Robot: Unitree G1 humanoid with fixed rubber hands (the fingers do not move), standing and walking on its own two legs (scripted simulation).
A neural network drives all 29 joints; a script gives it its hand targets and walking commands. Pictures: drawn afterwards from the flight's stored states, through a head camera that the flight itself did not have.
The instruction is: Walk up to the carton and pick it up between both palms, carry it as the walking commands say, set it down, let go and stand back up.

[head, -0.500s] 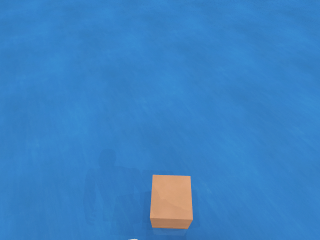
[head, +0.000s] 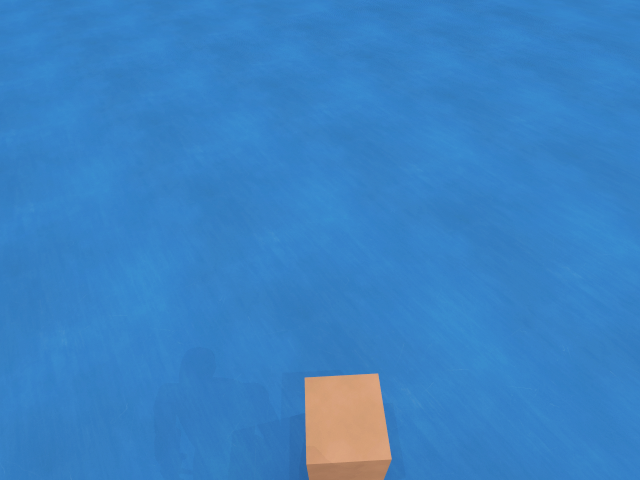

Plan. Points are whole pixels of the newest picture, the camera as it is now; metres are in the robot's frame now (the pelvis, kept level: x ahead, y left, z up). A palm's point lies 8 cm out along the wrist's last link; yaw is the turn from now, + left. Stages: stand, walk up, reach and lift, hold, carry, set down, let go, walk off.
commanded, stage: walk up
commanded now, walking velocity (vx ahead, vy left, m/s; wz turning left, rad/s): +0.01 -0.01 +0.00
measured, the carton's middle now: (343, 432) +0.41 -0.04 -0.65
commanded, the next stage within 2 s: none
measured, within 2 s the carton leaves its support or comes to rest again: neither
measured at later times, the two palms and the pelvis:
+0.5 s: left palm out of the picture -0.02 +0.18 -0.15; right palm out of the picture +0.00 -0.27 -0.15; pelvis -0.01 -0.04 -0.01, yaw +1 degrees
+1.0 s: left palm out of the picture +0.00 +0.18 -0.17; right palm out of the picture +0.03 -0.30 -0.16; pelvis +0.00 -0.07 -0.02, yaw +0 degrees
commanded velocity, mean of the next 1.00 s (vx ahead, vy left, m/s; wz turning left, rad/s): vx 0.01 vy -0.08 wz -0.01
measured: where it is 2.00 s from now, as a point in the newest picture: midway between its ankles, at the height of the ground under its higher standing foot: outside the picture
